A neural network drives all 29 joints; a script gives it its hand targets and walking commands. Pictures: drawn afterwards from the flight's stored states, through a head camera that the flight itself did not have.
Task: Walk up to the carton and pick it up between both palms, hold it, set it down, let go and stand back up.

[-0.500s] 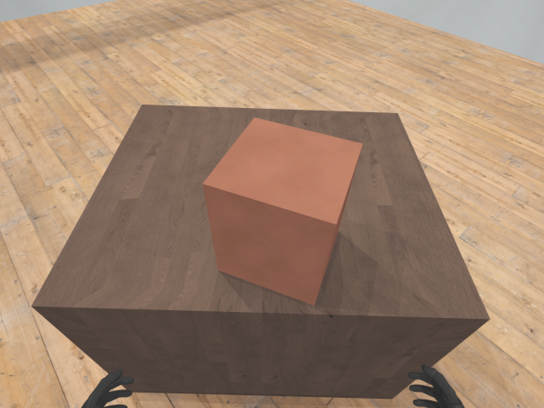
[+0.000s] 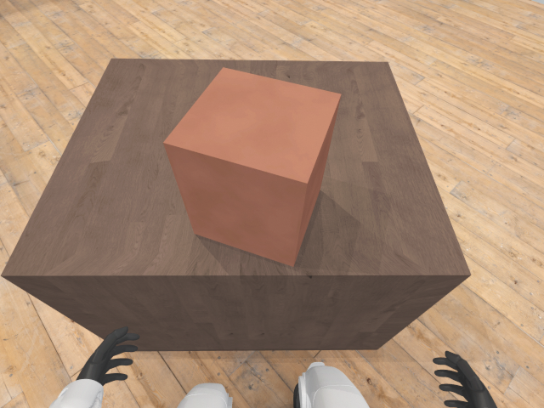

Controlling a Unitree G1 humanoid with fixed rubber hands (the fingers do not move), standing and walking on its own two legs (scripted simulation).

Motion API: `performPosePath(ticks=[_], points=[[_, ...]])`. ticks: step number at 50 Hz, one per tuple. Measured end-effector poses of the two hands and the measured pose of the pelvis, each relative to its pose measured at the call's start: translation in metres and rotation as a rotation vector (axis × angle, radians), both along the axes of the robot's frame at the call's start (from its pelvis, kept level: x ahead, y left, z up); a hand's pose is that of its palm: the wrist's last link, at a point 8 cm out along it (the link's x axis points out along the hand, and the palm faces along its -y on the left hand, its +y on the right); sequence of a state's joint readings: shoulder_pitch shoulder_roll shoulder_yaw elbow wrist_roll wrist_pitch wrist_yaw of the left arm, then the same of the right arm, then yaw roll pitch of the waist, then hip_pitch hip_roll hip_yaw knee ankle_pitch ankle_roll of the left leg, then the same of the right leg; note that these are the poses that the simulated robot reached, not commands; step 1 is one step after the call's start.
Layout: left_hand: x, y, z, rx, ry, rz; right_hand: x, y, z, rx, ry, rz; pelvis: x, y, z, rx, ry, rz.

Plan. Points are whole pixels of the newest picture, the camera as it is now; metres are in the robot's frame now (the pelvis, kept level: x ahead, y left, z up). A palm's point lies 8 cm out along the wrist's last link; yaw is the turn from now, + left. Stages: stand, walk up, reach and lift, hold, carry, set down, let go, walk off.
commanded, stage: walk up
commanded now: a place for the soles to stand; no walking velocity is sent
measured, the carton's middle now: (259, 171) +0.48 +0.03 +0.02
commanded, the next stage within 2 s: none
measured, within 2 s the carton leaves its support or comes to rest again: neither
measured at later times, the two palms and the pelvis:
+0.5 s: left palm out of the picture +0.01 +0.23 -0.08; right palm out of the picture +0.04 -0.32 -0.09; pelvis -0.06 -0.04 +0.01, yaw +1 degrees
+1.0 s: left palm out of the picture +0.07 +0.22 -0.08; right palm out of the picture +0.03 -0.31 -0.09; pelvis -0.03 -0.04 +0.01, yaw +3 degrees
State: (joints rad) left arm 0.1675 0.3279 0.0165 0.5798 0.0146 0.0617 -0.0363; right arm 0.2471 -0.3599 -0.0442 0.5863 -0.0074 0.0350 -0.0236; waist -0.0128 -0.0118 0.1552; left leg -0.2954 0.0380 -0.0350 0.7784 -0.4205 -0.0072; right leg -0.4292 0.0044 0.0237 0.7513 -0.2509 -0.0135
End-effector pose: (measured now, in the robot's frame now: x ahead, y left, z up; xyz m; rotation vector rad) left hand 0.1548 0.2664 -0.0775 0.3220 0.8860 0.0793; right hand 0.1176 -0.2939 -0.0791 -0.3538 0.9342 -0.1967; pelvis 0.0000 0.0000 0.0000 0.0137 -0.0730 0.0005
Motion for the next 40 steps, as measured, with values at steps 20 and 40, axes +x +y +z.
performPosePath(ticks=[20,40], points=[[-0.113,-0.046,-0.005,-0.005,0.091,0.093,-0.072,-0.042,-0.008,0.022,0.048,-0.014,-0.051,-0.043,0.006,-0.003,-0.016,-0.005],[-0.137,-0.032,-0.009,-0.042,0.147,0.119,-0.118,-0.004,0.008,0.053,0.143,-0.029,-0.051,-0.032,0.024,-0.01,0.038,0.055]])
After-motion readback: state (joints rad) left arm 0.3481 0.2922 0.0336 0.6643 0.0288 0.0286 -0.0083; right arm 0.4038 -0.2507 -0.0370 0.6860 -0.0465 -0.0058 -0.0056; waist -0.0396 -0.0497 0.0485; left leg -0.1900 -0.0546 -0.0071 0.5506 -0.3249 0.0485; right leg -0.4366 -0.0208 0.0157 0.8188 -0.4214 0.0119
